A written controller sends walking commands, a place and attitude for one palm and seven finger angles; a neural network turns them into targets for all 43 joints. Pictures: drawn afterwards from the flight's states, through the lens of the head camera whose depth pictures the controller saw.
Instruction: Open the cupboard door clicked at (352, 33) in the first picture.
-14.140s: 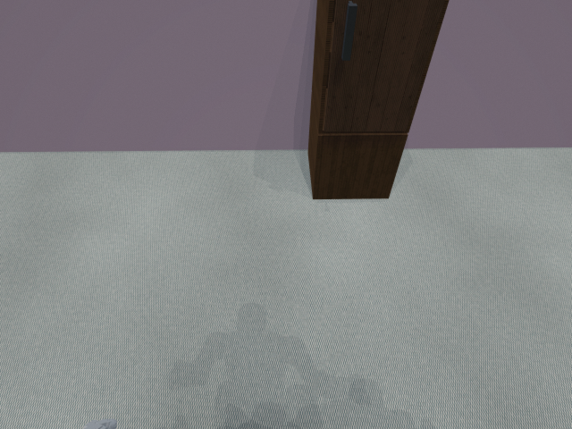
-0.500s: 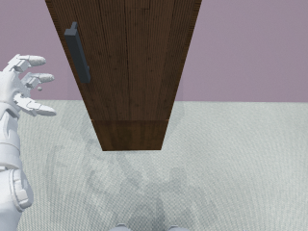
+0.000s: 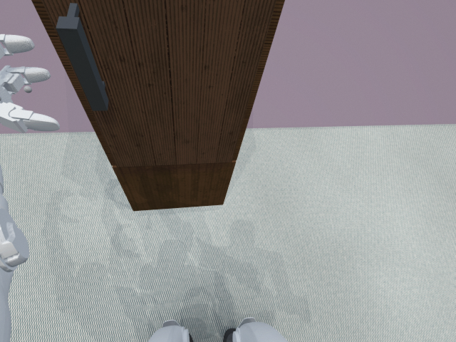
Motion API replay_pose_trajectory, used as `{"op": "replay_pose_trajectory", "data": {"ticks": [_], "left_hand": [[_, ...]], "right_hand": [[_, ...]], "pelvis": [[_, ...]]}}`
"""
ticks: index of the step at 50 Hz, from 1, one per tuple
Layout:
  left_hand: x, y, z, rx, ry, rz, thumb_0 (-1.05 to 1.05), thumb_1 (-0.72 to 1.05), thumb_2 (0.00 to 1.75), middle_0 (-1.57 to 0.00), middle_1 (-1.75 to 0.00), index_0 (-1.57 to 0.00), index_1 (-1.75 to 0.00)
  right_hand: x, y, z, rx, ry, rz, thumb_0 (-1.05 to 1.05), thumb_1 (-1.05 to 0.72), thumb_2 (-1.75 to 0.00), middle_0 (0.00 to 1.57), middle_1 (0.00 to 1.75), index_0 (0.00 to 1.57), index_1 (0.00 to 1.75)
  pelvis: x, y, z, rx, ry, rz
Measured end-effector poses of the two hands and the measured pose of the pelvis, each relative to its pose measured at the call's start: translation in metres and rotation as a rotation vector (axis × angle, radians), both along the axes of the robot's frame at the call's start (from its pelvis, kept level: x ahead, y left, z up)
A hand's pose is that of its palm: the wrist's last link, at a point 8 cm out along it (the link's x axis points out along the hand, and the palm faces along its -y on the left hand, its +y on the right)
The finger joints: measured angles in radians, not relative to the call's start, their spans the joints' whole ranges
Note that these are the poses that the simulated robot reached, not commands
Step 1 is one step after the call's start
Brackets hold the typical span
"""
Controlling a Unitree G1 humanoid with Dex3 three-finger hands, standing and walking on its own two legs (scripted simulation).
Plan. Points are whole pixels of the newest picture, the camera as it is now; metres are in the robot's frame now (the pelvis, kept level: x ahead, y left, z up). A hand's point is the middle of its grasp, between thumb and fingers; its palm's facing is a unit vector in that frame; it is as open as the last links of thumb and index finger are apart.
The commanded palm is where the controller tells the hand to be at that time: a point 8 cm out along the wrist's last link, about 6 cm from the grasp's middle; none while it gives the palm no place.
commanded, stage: move the hooked fingers beside the handle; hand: left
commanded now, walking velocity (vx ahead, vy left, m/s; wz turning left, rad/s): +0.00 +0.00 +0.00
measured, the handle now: (88, 61) +0.57 +0.20 +0.10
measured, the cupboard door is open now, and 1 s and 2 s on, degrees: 0 0 0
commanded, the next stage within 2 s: slide the fingers in behind the handle in 0.90 s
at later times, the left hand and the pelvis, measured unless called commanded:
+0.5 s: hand (37, 80) +0.52 +0.27 +0.10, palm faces +0.05 -1.00 -0.01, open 14.0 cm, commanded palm +0.50 +0.31 +0.10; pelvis +0.01 +0.00 +0.00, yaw -1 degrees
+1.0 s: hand (43, 83) +0.52 +0.26 +0.11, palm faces +0.05 -1.00 -0.01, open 14.0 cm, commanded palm +0.50 +0.30 +0.10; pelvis +0.00 -0.01 -0.01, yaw +0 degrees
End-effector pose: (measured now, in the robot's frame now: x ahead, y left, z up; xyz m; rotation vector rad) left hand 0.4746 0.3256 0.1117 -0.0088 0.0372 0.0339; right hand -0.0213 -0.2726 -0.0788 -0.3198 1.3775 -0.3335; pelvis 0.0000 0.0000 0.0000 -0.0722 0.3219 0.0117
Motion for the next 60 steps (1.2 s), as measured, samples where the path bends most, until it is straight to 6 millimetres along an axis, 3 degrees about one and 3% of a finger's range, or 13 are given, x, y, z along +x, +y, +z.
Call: {"op": "replay_pose_trajectory", "data": {"ticks": [14,22,41,60], "left_hand": [[0.034,-0.006,-0.005,0.008,0.007,-0.006,-0.02,-0.5,0.3,-0.3,-1.2,-0.3,-1.2],[0.029,-0.004,-0.012,0.015,0.016,0.015,-0.02,-0.5,0.3,-0.3,-1.2,-0.3,-1.2],[0.015,-0.01,-0.006,0.019,0.013,0.016,-0.02,-0.5,0.3,-0.3,-1.2,-0.3,-1.2],[0.023,-0.028,-0.004,0.012,0.005,-0.004,-0.02,-0.5,0.3,-0.3,-1.2,-0.3,-1.2]], "right_hand": [[-0.028,0.005,0.002,-0.004,0.105,-0.044,0.01,-0.9,-0.9,0.21,0.3,0.2,0.3],[-0.027,0.007,0.003,0.017,0.107,-0.065,0.01,-0.9,-0.9,0.21,0.3,0.2,0.3],[0.019,-0.009,-0.004,0.009,-0.009,0.005,0.0,-0.9,-0.9,0.21,0.3,0.2,0.3],[-0.014,-0.006,-0.005,0.026,0.067,-0.038,0.01,-0.9,-0.9,0.21,0.3,0.2,0.3]], "pelvis": [[0.003,0.0,-0.006,-0.011,0.061,-0.01],[0.008,-0.003,-0.004,-0.01,0.055,-0.02],[0.006,-0.01,-0.004,-0.005,0.029,-0.002],[0.004,-0.013,-0.004,-0.003,0.034,-0.005]]}}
